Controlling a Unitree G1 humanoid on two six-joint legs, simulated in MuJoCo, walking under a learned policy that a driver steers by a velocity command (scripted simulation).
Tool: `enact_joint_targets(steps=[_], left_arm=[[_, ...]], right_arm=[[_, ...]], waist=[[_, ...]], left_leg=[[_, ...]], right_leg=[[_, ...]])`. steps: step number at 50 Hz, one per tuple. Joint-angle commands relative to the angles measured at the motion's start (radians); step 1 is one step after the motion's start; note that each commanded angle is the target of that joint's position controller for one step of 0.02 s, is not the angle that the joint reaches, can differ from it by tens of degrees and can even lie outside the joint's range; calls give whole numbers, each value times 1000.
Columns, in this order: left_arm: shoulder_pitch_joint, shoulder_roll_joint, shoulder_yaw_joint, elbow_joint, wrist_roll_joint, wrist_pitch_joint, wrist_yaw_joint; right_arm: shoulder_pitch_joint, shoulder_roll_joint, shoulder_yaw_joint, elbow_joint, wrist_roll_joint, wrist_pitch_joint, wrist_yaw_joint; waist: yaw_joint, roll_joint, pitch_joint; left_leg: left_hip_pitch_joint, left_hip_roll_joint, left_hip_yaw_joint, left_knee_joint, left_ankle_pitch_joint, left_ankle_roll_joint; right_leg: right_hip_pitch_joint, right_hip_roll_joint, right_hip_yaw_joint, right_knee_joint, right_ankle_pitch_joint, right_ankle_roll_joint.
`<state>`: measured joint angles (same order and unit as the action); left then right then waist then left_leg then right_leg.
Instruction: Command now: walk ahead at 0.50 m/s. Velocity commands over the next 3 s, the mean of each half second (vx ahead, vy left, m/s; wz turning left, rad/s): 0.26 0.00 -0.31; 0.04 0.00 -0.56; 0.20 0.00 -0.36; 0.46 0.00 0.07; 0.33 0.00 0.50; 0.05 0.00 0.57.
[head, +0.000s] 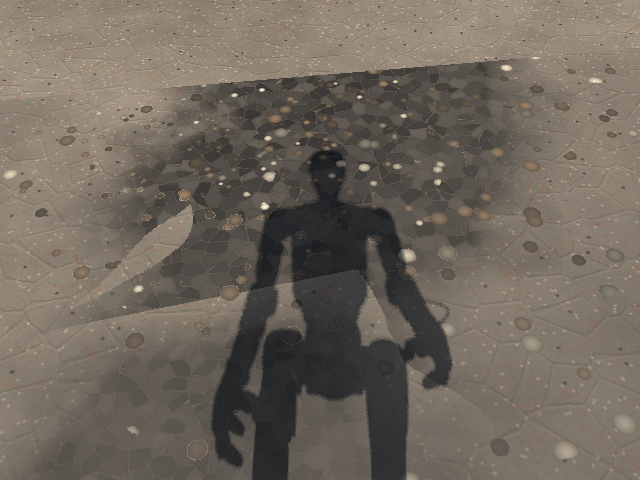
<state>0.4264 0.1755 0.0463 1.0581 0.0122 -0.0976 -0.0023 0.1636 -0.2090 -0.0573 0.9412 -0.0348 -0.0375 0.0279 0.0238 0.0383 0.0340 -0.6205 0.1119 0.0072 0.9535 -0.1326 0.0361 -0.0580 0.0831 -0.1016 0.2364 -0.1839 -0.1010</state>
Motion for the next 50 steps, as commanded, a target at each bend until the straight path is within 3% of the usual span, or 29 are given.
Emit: enact_joint_targets(steps=[1, 3, 6, 8, 10, 11, 12, 13, 14, 16, 17, 18, 21, 25, 30, 33, 34, 35, 36, 37, 38, 40, 42, 45, 50], left_arm=[[38, 107, 10, -39, -2, -14, 3], [83, 107, 8, -26, -2, -14, 5], [111, 103, 1, -10, 5, -5, 14], [92, 123, 5, -13, 11, 0, 19], [33, 148, 15, -35, 7, 3, 23], [0, 150, 17, -49, -12, 4, 22], [-7, 109, 6, -100, -34, 2, 25], [176, 5, -9, -94, -79, 22, 39], [144, 115, 22, -72, -37, 46, 50], [18, 98, 34, -104, 1, 64, 33], [-6, 95, 41, -111, 15, 79, 23], [12, 82, 43, -112, 25, 97, 13], [13, 66, 46, -129, 20, 132, 7], [-104, 81, 43, -194, 26, 161, -8], [-204, 106, 37, -268, 16, 169, -30], [-211, 114, 38, -302, 8, 161, -32], [-178, 113, 38, -301, 7, 153, -31], [-136, 132, 43, -288, 7, 141, -26], [-118, 210, 58, -294, 17, 125, -14], [-120, 350, 91, -309, 13, 124, -3], [-88, 303, 91, -295, 18, 124, 8], [-204, 241, 68, -318, 13, 126, 15], [-259, 205, 57, -349, -1, 122, 13], [-205, 216, 59, -347, -8, 112, 7], [-148, 246, 68, -347, 2, 117, 8]], right_arm=[[-73, -23, 4, -67, 8, -4, 5], [-142, -17, 11, -89, 10, -6, 4], [-172, -8, 18, -99, 12, -18, -7], [-140, -27, 14, -94, 16, -32, -19], [8, -79, -4, -49, 15, -49, -35], [125, -108, -15, -18, 1, -67, -44], [254, -192, -33, -8, -26, -80, -55], [229, -241, -42, -38, -15, -70, -40], [195, -191, -39, -70, 27, -45, -35], [41, -73, -2, -93, 22, -31, -47], [29, -57, 4, -93, 21, -28, -60], [35, -60, 4, -89, 22, -24, -70], [28, -92, -3, -102, 9, -29, -72], [23, -111, -8, -110, 5, -17, -71], [47, -170, -28, -118, 2, 11, -59], [52, -199, -40, -122, 3, 29, -53], [47, -208, -44, -123, 8, 36, -51], [80, -198, -48, -111, 4, 47, -47], [118, -141, -40, -117, 3, 60, -36], [41, -94, -24, -193, 18, 69, -48], [-18, -126, -26, -195, 8, 81, -53], [26, -119, -27, -176, 29, 75, -47], [57, -146, -37, -161, 0, 66, -43], [44, -128, -34, -180, 9, 72, -42], [-9, -125, -24, -225, 16, 81, -52]], waist=[[-7, -94, 62], [17, -100, 68], [24, -103, 70], [7, -132, 42], [-54, -141, -20], [-112, -103, -79], [-135, -5, -222], [-59, 188, -427], [-73, 38, -448], [-20, 33, -174], [-8, 64, -106], [9, 85, -84], [36, 58, -103], [19, 93, -79], [-22, 85, -96], [-28, 89, -93], [-8, 67, -94], [3, 4, -90], [-1, -230, -61], [12, -395, 21], [33, -220, 18], [-39, -159, -3], [-50, -163, -66], [-34, -115, -100], [7, -151, -80]], left_leg=[[-41, -8, 40, -138, 97, -17], [-26, -24, 58, -226, 130, -15], [32, -74, 78, -329, 125, -8], [112, -106, 67, -369, 87, 9], [276, -143, 52, -463, 84, 35], [455, -107, 39, -560, 275, 50], [731, 122, -131, -477, 736, 92], [992, 428, -379, -400, 1180, 263], [866, 365, -347, -449, 1004, 258], [574, 253, -174, -580, 641, 191], [480, 218, -114, -622, 559, 173], [399, 195, -69, -650, 509, 167], [332, 201, -9, -680, 416, 200], [320, 197, 43, -723, 100, 188], [347, 240, 73, -698, -51, 175], [368, 263, 84, -642, -89, 135], [341, 254, 112, -589, -84, 96], [295, 222, 150, -498, -103, 36], [177, 109, 247, -245, -275, -43], [-26, -69, 181, -92, -501, -97], [-12, -46, 53, 55, -461, -95], [8, -49, -5, 78, -296, -75], [22, -73, -3, 128, -229, -61], [15, -83, -21, 114, -228, -71], [35, -99, -40, -44, -272, -77]], right_leg=[[-25, -255, 157, -125, 322, -89], [11, -257, 155, -115, 367, -86], [64, -250, 137, -6, 651, -79], [83, -250, 154, 84, 779, -66], [89, -225, 180, 244, 830, -34], [20, -183, 162, 410, 717, -8], [-176, -123, 135, 673, 312, 19], [-415, 18, 81, 1016, -515, 44], [-413, -29, 149, 1067, -446, 39], [-453, -93, 135, 1015, -321, 60], [-441, -113, 133, 989, -282, 72], [-396, -114, 119, 985, -253, 84], [-381, -104, 97, 978, -213, 97], [-411, -138, 77, 790, -145, 99], [-321, -124, 20, 595, -192, 82], [-258, -112, 2, 459, -219, 59], [-184, -98, -4, 352, -164, 46], [-107, -97, 47, 223, -104, 28], [-69, -284, 326, 16, -60, -14], [-134, -476, 620, -21, 193, -158], [-143, -446, 530, 18, 273, -192], [-148, -320, 379, 46, 248, -137], [-90, -270, 336, 77, 368, -127], [-29, -276, 367, 96, 409, -142], [-9, -282, 459, 99, 305, -163]])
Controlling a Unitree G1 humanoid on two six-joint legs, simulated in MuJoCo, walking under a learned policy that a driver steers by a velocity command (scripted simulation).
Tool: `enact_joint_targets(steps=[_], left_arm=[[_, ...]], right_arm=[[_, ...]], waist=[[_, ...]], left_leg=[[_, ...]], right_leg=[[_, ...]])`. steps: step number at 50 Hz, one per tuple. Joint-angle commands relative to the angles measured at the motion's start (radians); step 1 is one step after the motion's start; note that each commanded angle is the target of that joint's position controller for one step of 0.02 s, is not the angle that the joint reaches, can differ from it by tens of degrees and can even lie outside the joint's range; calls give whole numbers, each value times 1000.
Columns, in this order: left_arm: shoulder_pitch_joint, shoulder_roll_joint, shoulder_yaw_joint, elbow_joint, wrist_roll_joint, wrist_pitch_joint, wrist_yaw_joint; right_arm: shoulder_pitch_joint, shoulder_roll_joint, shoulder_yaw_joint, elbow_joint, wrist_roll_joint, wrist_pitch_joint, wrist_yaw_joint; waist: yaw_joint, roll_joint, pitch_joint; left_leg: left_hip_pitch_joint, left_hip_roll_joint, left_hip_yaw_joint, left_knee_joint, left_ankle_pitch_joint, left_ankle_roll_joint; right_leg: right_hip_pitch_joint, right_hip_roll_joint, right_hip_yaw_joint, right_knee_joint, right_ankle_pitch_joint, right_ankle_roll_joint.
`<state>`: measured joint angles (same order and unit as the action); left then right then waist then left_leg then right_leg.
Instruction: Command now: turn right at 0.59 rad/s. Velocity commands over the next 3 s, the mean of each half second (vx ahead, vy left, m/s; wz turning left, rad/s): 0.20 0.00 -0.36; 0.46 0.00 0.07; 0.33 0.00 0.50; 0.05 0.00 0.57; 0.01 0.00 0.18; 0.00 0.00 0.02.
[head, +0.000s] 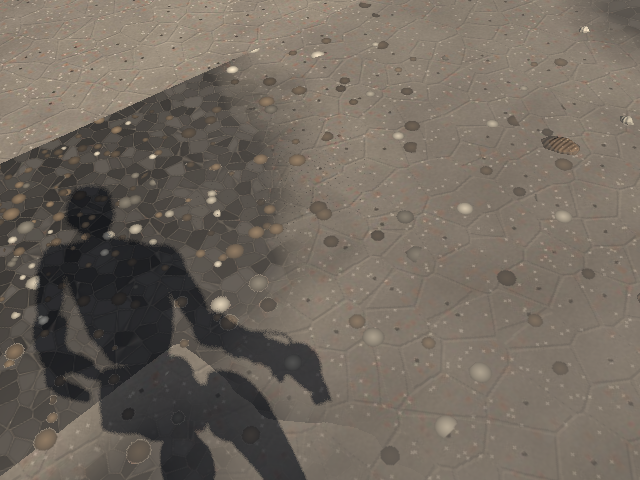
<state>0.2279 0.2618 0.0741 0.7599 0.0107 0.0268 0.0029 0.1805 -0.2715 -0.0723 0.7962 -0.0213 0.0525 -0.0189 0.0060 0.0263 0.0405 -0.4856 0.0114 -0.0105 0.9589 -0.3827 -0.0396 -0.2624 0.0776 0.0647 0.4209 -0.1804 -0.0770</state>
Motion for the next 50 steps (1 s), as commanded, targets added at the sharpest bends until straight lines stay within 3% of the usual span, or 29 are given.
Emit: enact_joint_targets(steps=[1, 6, 7, 9, 10, 11, 12, 13, 14, 16, 21, 25, 28, 30, 31, 32, 33, 34, 35, 36, 37, 39, 42, 46, 50], left_arm=[[51, 167, 42, -52, 5, -5, 1], [10, 187, 50, -71, 10, 4, -14], [3, 185, 51, -72, 10, 6, -16], [-52, 163, 45, -82, 3, 15, -16], [-58, 109, 30, -95, -2, 12, -11], [-48, 25, 6, -119, -9, 4, -5], [-88, 108, 22, -126, 30, -6, -3], [-70, 129, 30, -116, 35, -15, -9], [-13, 131, 31, -81, 30, -20, -21], [47, 129, 30, -34, 38, -25, -41], [-85, 91, 9, -60, 33, -34, -61], [-202, 54, -15, -89, 29, -45, -66], [-223, 59, -19, -98, 23, -52, -63], [-168, 69, -16, -91, 22, -61, -52], [-87, 68, -14, -64, 26, -70, -44], [44, 98, 0, -14, 35, -82, -31], [215, 169, 18, 12, 53, -93, -16], [287, 293, 44, 29, 45, -93, -8], [235, 227, 30, 29, 24, -87, -10], [144, 165, 10, 13, 19, -87, -15], [93, 119, -3, 9, 19, -92, -19], [60, 79, -18, 10, 17, -106, -11], [108, 91, -16, 45, 10, -128, -6], [148, 75, -22, 77, 9, -134, -4], [161, 74, -27, 104, 7, -139, 2]], right_arm=[[-32, -62, -7, -88, 5, -11, -6], [-15, -67, 0, -120, 18, -24, -12], [21, -68, 2, -118, 18, -29, -11], [109, -44, 9, -96, 10, -41, -11], [137, -85, 2, -91, -2, -48, -19], [171, -180, -12, -107, -14, -55, -21], [144, -251, -35, -96, -35, -55, -14], [101, -186, -21, -95, -27, -61, -9], [45, -133, -6, -95, -11, -70, -2], [36, -105, 0, -91, -2, -88, 5], [180, -113, -13, -22, 8, -122, 22], [238, -122, -19, 13, 7, -128, 28], [260, -139, -23, 32, 2, -127, 32], [250, -153, -26, 40, 6, -123, 33], [229, -153, -25, 41, 13, -120, 32], [228, -129, -16, 42, 16, -120, 32], [195, -79, 3, 8, 16, -121, 33], [219, 1, 23, -41, 24, -124, 35], [187, -106, -4, -18, 1, -112, 26], [163, -101, -5, -18, 3, -115, 38], [153, -82, 1, -11, 8, -118, 48], [182, -65, 5, 19, -5, -100, 60], [153, -49, 4, 21, -5, -84, 70], [26, -39, 7, -13, -8, -78, 73], [-108, -8, 28, -59, -11, -83, 85]], waist=[[29, -139, -87], [21, -153, -101], [9, -150, -132], [-58, -125, -120], [-69, -19, -88], [-78, 199, -105], [-73, 168, 15], [-23, 107, 67], [23, 93, 78], [26, 117, 44], [-41, 87, 44], [-88, 109, 52], [-91, 121, 58], [-51, 115, 41], [0, 86, 19], [53, 22, -56], [136, -109, -187], [120, -359, -223], [100, -180, -133], [53, -120, -48], [28, -99, -16], [-5, -124, -7], [-11, -109, 7], [3, -92, 48], [23, -93, 72]], left_leg=[[-77, -5, -24, -79, -29, 2], [77, -49, -22, -229, -50, 27], [138, -55, -13, -281, -53, 36], [371, -71, 19, -527, 48, 65], [485, 39, -103, -650, -50, 95], [560, 316, -453, -799, -341, 164], [381, 381, -616, -870, -454, 239], [311, 351, -580, -870, -449, 248], [306, 283, -472, -868, -364, 216], [346, 196, -311, -860, -189, 189], [482, 197, -228, -860, -11, 227], [456, 196, -167, -847, 95, 235], [408, 205, -143, -803, 184, 236], [373, 228, -144, -745, 310, 229], [337, 212, -115, -670, 394, 211], [276, 160, -59, -506, 491, 186], [144, 95, 16, -220, 336, 149], [-158, -60, 80, 59, -129, 114], [-220, -12, -26, 181, -121, 134], [-222, 36, -47, 187, -21, 144], [-188, 63, -39, 153, 48, 138], [-134, 81, -27, 119, 107, 113], [-170, 59, -43, 134, 170, 90], [-267, 49, -39, 48, 283, 69], [-202, 40, 53, -178, 400, 78]], right_leg=[[183, -273, 306, -80, 291, -188], [105, -245, 383, -48, 319, -162], [91, -231, 389, -52, 200, -152], [-75, -153, 373, -43, -184, -95], [-234, -75, 313, 41, -392, -37], [-383, 78, 112, 324, -460, 17], [-462, 74, 99, 467, -348, 22], [-429, 31, 151, 534, -262, 17], [-405, 20, 139, 562, -188, 29], [-376, 15, 82, 618, -113, 53], [-469, -60, 3, 519, -28, 88], [-367, -103, -88, 297, -27, 101], [-234, -86, -132, 172, -79, 70], [-107, -66, -149, 107, -75, 36], [17, -47, -154, 34, -30, 19], [215, -42, -128, 0, -25, -1], [427, -250, 108, -71, -222, -46], [555, -487, 557, -216, -413, -138], [446, -476, 576, -224, -438, -152], [353, -422, 442, -217, -366, -137], [278, -368, 334, -240, -231, -116], [221, -299, 174, -275, -55, -77], [216, -291, 52, -290, 176, -74], [229, -286, -60, -311, 299, -72], [227, -269, -168, -310, 419, -53]])
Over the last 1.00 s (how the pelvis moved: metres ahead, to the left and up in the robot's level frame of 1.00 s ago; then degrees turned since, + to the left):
0.16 0.00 0.00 -29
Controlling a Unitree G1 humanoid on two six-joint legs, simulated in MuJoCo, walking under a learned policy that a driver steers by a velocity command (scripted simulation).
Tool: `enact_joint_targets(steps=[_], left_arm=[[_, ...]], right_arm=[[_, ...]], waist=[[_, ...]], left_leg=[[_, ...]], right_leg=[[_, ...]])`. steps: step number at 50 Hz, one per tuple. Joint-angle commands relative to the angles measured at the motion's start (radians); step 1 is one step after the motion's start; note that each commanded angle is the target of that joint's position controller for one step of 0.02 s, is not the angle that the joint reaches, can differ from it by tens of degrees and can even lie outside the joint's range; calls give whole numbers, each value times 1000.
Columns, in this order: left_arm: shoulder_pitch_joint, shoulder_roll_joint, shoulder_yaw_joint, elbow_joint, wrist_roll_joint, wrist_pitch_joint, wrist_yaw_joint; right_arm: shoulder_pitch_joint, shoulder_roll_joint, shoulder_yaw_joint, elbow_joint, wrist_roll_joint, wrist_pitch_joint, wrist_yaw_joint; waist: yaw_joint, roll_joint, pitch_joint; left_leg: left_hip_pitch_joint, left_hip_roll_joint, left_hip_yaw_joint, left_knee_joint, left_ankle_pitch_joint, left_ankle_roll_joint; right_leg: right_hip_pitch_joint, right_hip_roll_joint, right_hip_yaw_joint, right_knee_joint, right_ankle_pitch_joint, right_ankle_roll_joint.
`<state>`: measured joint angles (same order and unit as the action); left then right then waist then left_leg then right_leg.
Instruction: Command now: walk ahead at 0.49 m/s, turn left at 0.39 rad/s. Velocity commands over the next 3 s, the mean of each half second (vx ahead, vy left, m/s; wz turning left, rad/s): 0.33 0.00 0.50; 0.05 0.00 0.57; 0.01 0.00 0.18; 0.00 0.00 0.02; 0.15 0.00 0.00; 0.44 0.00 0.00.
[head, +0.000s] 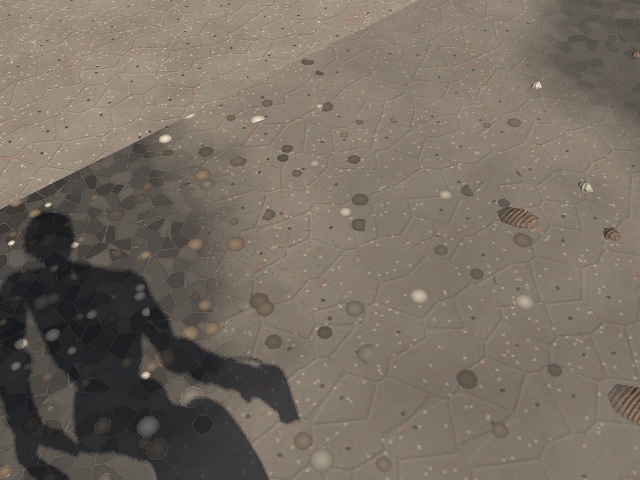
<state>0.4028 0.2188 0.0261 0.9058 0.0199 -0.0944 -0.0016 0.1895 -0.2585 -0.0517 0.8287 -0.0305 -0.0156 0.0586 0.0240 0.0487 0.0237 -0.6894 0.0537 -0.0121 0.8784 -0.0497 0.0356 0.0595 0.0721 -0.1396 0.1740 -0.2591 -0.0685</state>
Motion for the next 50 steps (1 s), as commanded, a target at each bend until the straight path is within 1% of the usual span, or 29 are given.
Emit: enact_joint_targets(steps=[1, 3, 4, 6, 7, 8, 9, 10, 11, 12, 13, 14, 15, 17, 19, 25, 29, 33, 35, 37, 38, 39, 40, 41, 42, 43, 45, 47, 50], left_arm=[[3, 123, 21, -30, -3, -18, 11], [25, 138, 23, -9, -2, -14, 19], [22, 150, 24, -4, 0, -11, 23], [11, 183, 31, 2, 5, 0, 33], [0, 199, 36, 0, 12, 11, 37], [-9, 211, 39, -7, 11, 21, 37], [-24, 202, 36, -31, 5, 20, 33], [70, 68, 11, -87, -11, 15, 9], [-47, 155, 27, -108, -4, 9, 11], [-110, 144, 20, -136, -15, -1, 11], [-116, 141, 17, -135, -13, -6, 15], [-114, 142, 20, -129, -1, 7, 18], [-94, 141, 20, -131, 16, 31, 17], [-70, 119, 17, -135, 23, 70, 14], [-83, 109, 15, -149, 18, 85, 14], [-242, 135, 18, -214, 11, 105, 18], [-316, 150, 15, -243, 2, 106, 23], [-335, 166, 11, -261, -12, 93, 31], [-303, 175, 10, -260, -18, 85, 35], [-216, 181, 12, -244, -13, 73, 43], [-153, 213, 20, -235, 0, 63, 54], [-151, 295, 32, -253, 1, 66, 66], [-141, 294, 34, -249, -21, 89, 55], [-149, 239, 26, -258, -23, 99, 48], [-188, 186, 12, -268, -21, 102, 47], [-235, 170, 6, -278, -10, 108, 48], [-252, 191, 15, -279, 5, 105, 51], [-220, 192, 20, -271, 6, 98, 46], [-174, 203, 28, -246, 2, 90, 40]], right_arm=[[-153, -17, 13, -108, -2, -15, 12], [-184, -19, 17, -129, -2, -17, 15], [-172, -26, 15, -130, -2, -16, 12], [-92, -50, 5, -114, -5, -14, 1], [0, -72, -5, -90, -8, -16, -4], [131, -100, -22, -51, -14, -23, -10], [272, -164, -47, -17, -29, -27, -25], [226, -284, -77, -39, -28, -21, -39], [252, -268, -81, -47, 25, -13, -40], [173, -241, -74, -47, 29, -12, -51], [127, -179, -58, -49, 30, -13, -53], [88, -144, -48, -54, 34, -14, -54], [70, -119, -39, -57, 40, -15, -55], [69, -135, -39, -57, 34, -25, -51], [87, -169, -48, -57, 27, -28, -50], [159, -177, -53, -64, 31, 6, -69], [194, -185, -58, -73, 19, 24, -79], [184, -199, -64, -90, 8, 37, -80], [149, -206, -66, -104, 9, 41, -78], [67, -207, -65, -127, 25, 40, -76], [45, -185, -57, -146, 39, 33, -75], [138, -98, -35, -160, 37, 29, -77], [206, -167, -57, -148, 19, 47, -85], [203, -200, -64, -117, -5, 58, -87], [157, -202, -67, -106, -4, 66, -76], [138, -190, -67, -109, 9, 75, -64], [121, -173, -58, -117, 21, 86, -40], [94, -163, -52, -128, 28, 88, -32], [51, -142, -39, -143, 21, 94, -33]], waist=[[14, -111, 97], [17, -108, 95], [5, -114, 77], [-36, -145, 7], [-77, -153, -49], [-133, -138, -124], [-198, -67, -202], [-83, 198, -297], [-149, 27, -360], [-109, -13, -209], [-71, -70, -108], [-35, -97, -54], [-9, -84, -45], [17, -63, -62], [18, -44, -85], [-46, 18, -96], [-77, 31, -71], [-81, 42, -53], [-62, 54, -48], [4, 54, -44], [30, -6, -83], [-31, -246, -147], [-43, -334, -203], [-50, -185, -145], [-49, -122, -92], [-64, -122, -58], [-60, -198, -49], [-41, -199, -67], [-21, -194, -73]], left_leg=[[14, -4, 78, -149, 73, 14], [47, -23, 115, -231, 47, 45], [87, -48, 136, -256, 14, 65], [188, -110, 175, -261, -88, 111], [283, -141, 176, -273, -139, 137], [456, -163, 152, -334, -141, 167], [686, -55, -4, -388, -160, 218], [1027, 281, -536, -382, 104, 398], [1034, 299, -690, -489, 242, 435], [899, 282, -511, -507, 370, 395], [750, 240, -409, -522, 507, 349], [644, 185, -324, -536, 568, 306], [565, 145, -270, -557, 596, 283], [504, 102, -213, -558, 685, 263], [498, 71, -184, -544, 745, 240], [579, 39, -245, -502, 613, 147], [658, 65, -340, -467, 563, 156], [684, 76, -421, -405, 614, 179], [662, 62, -465, -383, 576, 162], [569, 0, -475, -333, 448, 97], [478, -50, -431, -231, 307, 46], [349, -166, -245, 1, -251, -5], [233, -273, -119, 148, -694, -22], [202, -196, -114, 283, -630, -37], [207, -171, -109, 317, -545, -48], [216, -150, -100, 317, -484, -63], [220, -144, -66, 338, -405, -86], [220, -149, -58, 312, -388, -93], [215, -142, -66, 212, -396, -86]], right_leg=[[-75, -273, 23, -60, 529, -58], [-9, -290, -4, -19, 649, -47], [24, -296, -22, 31, 790, -38], [88, -308, -49, 198, 1099, -27], [89, -313, -59, 348, 1163, -28], [24, -304, -66, 550, 1068, -25], [-169, -262, -78, 849, 771, -3], [-633, -48, -38, 1261, -275, 60], [-734, -25, 174, 1358, -273, 58], [-772, -92, 200, 1304, -154, 57], [-730, -123, 183, 1217, -109, 62], [-683, -142, 184, 1154, -106, 72], [-620, -148, 182, 1102, -105, 88], [-568, -139, 169, 1023, -103, 110], [-577, -130, 154, 953, -53, 124], [-671, -124, 169, 802, 70, 135], [-710, -106, 196, 717, 36, 127], [-652, -64, 215, 611, -52, 98], [-557, -46, 225, 507, -69, 82], [-352, -37, 225, 273, 34, 61], [-179, -132, 294, 167, 178, 34], [-20, -417, 533, 177, 558, -44], [-16, -521, 717, 198, 813, -191], [-62, -501, 633, 199, 765, -204], [-128, -424, 511, 190, 670, -173], [-174, -357, 414, 168, 561, -135], [-202, -292, 304, 157, 539, -116], [-186, -294, 274, 157, 551, -130], [-156, -324, 278, 153, 507, -157]])
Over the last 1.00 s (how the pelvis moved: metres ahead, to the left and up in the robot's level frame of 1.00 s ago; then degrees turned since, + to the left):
0.26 -0.07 0.00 -5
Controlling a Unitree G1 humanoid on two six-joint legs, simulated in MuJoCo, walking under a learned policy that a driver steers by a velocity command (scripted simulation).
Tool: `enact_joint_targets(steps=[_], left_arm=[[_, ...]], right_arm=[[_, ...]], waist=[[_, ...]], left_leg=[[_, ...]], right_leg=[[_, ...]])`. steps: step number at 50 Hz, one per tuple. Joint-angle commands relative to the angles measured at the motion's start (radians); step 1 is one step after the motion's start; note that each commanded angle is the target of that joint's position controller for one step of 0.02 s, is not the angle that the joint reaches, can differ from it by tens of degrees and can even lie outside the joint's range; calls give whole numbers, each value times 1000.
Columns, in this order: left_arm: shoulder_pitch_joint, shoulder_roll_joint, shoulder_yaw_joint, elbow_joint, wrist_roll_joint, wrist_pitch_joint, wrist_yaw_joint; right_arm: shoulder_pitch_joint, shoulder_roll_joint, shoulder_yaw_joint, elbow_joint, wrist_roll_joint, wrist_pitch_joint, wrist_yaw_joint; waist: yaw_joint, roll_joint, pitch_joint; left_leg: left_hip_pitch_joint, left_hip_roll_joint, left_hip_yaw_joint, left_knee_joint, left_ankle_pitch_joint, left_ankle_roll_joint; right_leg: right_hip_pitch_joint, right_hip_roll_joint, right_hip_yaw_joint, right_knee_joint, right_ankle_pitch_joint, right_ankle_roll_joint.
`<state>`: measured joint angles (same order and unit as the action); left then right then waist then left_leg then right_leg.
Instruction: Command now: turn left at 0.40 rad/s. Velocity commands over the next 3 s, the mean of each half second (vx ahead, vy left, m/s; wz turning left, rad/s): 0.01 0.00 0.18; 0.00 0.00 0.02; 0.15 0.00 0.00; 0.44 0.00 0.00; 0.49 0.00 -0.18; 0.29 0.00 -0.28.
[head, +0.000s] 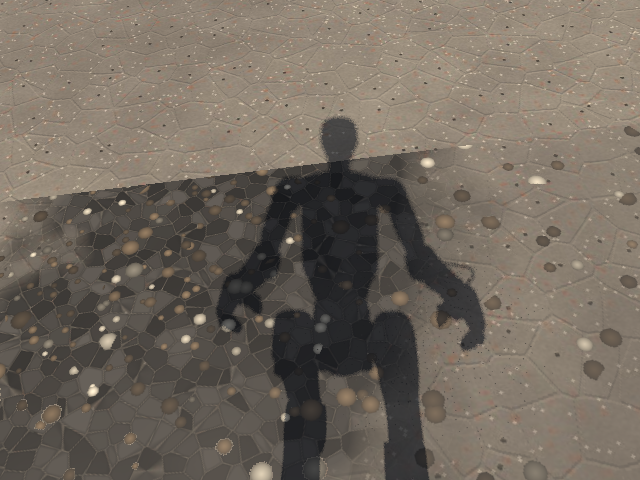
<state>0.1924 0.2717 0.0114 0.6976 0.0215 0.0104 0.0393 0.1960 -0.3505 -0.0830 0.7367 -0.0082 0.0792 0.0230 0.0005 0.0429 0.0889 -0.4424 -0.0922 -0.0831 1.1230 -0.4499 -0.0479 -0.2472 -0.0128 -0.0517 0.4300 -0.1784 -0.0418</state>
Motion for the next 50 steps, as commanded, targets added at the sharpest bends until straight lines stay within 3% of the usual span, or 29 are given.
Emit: enact_joint_targets(steps=[1, 4, 7, 9, 10, 11, 12, 13, 14, 15, 17, 18, 22, 24, 26, 27, 28, 29, 40, 50], left_arm=[[40, 152, 45, -33, 1, -15, -4], [28, 160, 48, -24, 5, -12, -18], [42, 177, 55, -2, 7, 1, -31], [36, 174, 53, 10, -7, 13, -34], [77, 153, 49, 22, -5, 12, -36], [121, 70, 30, -2, 5, 11, -46], [63, 72, 26, -11, -7, 30, -28], [46, 112, 36, 0, -15, 44, -24], [48, 105, 39, 15, -20, 46, -29], [74, 104, 41, 41, -17, 44, -31], [110, 100, 43, 76, 0, 40, -32], [112, 86, 38, 84, -2, 38, -32], [82, 58, 25, 107, -18, 37, -17], [120, 53, 21, 139, -15, 29, -9], [123, 104, 24, 149, 5, 10, -5], [76, 134, 32, 170, -13, 7, -12], [72, 84, 23, 174, -14, 1, -22], [82, 70, 18, 189, -11, -4, -24], [89, 55, 8, 294, -9, -10, -10], [110, 25, -4, 362, -10, -12, -7]], right_arm=[[37, -43, -3, -52, -3, 0, 3], [11, -13, 18, -53, -1, 1, 2], [9, -10, 29, -47, 4, -6, -4], [64, 3, 39, -18, -5, -22, -10], [52, -23, 40, -20, -16, -35, -16], [53, -88, 37, -37, -32, -46, -22], [8, -123, 30, -38, -23, -53, -28], [-26, -71, 41, -34, -25, -62, -27], [-66, -27, 58, -28, -21, -68, -30], [-84, -14, 64, -22, -24, -70, -34], [-54, -12, 67, -2, -11, -80, -45], [-37, -6, 70, 10, -6, -83, -46], [-19, -7, 70, 53, -8, -81, -51], [-35, -13, 66, 67, -1, -78, -54], [-2, 10, 71, 83, -1, -85, -49], [24, 23, 67, 99, 3, -82, -43], [4, 0, 64, 126, -2, -79, -46], [-6, -1, 60, 139, -1, -77, -48], [30, 19, 63, 275, 1, -78, -51], [79, 43, 74, 356, 0, -78, -57]], waist=[[4, -189, -139], [10, -211, -137], [17, -238, -136], [-25, -197, -130], [-14, -125, -128], [16, 123, -169], [-11, 206, -86], [-1, 129, -40], [20, 114, -24], [35, 110, -25], [30, 106, -77], [25, 88, -101], [2, 92, -104], [29, 64, -108], [8, -3, -122], [-39, -118, -60], [-1, -91, -54], [6, -95, -44], [3, -52, -35], [0, -48, -25]], left_leg=[[-18, 11, 9, -83, -1, 3], [90, 31, 47, -275, -20, 24], [190, 29, 95, -454, 3, 47], [339, 32, 111, -727, 194, 74], [413, 91, 13, -836, 259, 89], [496, 363, -303, -916, 312, 131], [203, 454, -344, -901, 409, 257], [167, 406, -300, -906, 403, 279], [172, 354, -236, -904, 403, 259], [198, 302, -180, -892, 452, 231], [296, 270, -126, -835, 667, 224], [323, 270, -113, -815, 725, 225], [342, 260, -126, -780, 653, 221], [293, 239, -129, -762, 555, 182], [203, 194, -121, -760, 386, 126], [233, 135, -69, -816, 328, 118], [283, 135, -63, -799, 326, 112], [300, 139, -61, -785, 338, 113], [273, 147, -61, -813, 308, 99], [264, 150, -55, -812, 300, 92]], right_leg=[[148, -243, 189, -104, 396, -186], [94, -234, 166, -104, 296, -177], [65, -232, 172, -76, 276, -172], [-5, -209, 145, -12, 261, -120], [-73, -183, 126, 26, 154, -56], [-180, -89, 36, 217, -169, 16], [-119, -13, 40, 251, -383, 34], [-80, -27, 79, 320, -348, 36], [-89, -19, 85, 331, -305, 34], [-87, -13, 80, 329, -265, 37], [-84, 0, 68, 333, -243, 48], [-68, 1, 68, 314, -247, 54], [-2, 13, 53, 118, -213, 62], [118, 2, 56, -74, -2, 55], [234, -111, 168, -97, 164, 40], [123, -103, 160, -52, 168, 16], [82, -92, 155, -77, 104, 16], [63, -84, 151, -94, 70, 21], [78, -79, 159, -126, -7, 3], [61, -73, 160, -130, -22, -3]])
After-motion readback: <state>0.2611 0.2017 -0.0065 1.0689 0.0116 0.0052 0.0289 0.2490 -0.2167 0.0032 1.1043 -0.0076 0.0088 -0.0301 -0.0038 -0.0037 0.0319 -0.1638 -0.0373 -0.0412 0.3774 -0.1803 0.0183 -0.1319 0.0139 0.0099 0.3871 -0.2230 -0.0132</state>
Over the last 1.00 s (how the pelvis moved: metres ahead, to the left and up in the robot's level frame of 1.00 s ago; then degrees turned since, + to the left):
0.33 0.01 0.00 35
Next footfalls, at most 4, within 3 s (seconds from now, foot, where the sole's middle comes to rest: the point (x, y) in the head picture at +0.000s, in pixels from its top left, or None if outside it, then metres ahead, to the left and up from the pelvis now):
0.20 left None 0.02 0.12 -0.78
0.50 right None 0.01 -0.10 -0.78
1.90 right None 0.39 -0.03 -0.78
2.44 left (290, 366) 0.70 0.15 -0.78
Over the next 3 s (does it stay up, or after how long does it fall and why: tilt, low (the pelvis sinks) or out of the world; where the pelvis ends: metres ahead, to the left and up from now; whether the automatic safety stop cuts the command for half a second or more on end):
stays up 0.75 0.03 -0.01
